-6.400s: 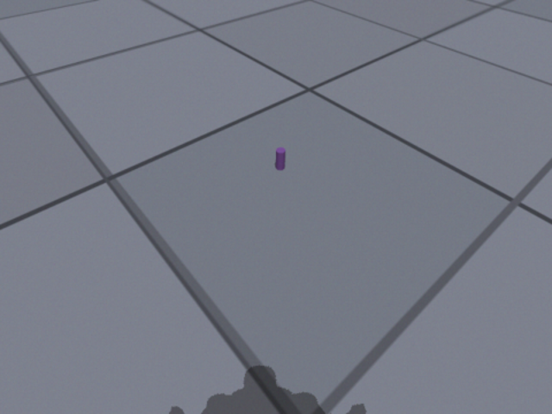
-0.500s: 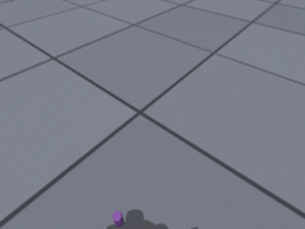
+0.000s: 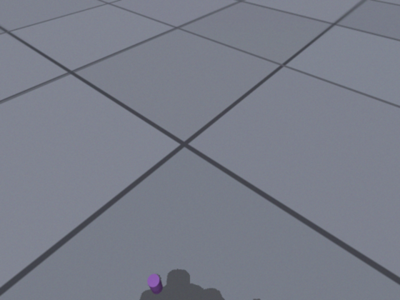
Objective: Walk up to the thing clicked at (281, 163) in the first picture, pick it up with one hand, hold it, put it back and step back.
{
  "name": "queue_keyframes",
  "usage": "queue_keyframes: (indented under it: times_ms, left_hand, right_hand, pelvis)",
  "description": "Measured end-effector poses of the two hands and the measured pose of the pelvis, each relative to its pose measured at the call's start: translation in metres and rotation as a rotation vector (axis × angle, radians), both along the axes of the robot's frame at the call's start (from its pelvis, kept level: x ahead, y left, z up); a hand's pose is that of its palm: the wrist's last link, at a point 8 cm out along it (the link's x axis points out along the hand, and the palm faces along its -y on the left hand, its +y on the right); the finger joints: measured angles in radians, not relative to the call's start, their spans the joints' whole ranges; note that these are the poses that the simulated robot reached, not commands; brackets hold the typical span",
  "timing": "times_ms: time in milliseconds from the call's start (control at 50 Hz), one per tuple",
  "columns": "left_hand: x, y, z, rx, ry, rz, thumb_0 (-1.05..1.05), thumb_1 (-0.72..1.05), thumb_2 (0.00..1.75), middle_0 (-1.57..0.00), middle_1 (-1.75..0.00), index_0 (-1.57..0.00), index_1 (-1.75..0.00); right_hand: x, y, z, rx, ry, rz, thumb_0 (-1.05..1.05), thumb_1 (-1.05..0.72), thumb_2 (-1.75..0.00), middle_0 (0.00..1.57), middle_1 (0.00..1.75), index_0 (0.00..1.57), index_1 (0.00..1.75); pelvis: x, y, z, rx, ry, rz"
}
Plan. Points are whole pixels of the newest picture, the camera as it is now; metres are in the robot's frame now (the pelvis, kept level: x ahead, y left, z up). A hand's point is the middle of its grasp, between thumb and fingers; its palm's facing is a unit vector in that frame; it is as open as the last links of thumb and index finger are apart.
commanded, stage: stand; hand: left
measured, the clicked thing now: (155, 284) +0.34 +0.20 -0.72
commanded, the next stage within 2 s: go down in 1.34 s
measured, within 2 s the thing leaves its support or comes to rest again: neither
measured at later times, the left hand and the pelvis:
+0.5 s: hand out of the picture +0.09 +0.25 -0.16, palm faces -0.03 -0.94 -0.34, open 7.4 cm; pelvis +0.01 +0.00 +0.00, yaw +0 degrees
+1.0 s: hand out of the picture +0.09 +0.25 -0.16, palm faces -0.03 -0.94 -0.34, open 7.4 cm; pelvis +0.01 +0.00 +0.00, yaw -1 degrees
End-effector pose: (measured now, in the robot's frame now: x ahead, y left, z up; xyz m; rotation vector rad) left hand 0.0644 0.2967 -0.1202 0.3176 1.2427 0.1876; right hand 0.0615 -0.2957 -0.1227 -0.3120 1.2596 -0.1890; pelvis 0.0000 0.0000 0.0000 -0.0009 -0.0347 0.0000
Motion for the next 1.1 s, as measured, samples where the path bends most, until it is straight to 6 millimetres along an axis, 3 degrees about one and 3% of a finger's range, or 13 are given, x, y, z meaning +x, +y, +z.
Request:
queue_keyframes:
  times_ms: [480,1100]
  left_hand:
    - [0.019,-0.003,0.002,0.001,-0.020,-0.005,0.01,0.90,0.90,-0.21,-0.30,-0.20,-0.30]
    - [0.020,-0.002,0.001,-0.002,-0.016,-0.008,0.01,0.90,0.90,-0.21,-0.30,-0.20,-0.30]
  right_hand:
    - [0.021,-0.002,0.002,-0.004,-0.034,0.006,0.01,-0.90,-0.90,0.21,0.30,0.20,0.30]
    - [0.016,-0.003,0.003,-0.011,-0.019,-0.004,0.01,-0.90,-0.90,0.21,0.30,0.20,0.30]
  pelvis:
    - [0.011,-0.002,0.000,0.001,0.000,-0.007]
    - [0.014,-0.001,0.001,0.000,0.002,-0.010]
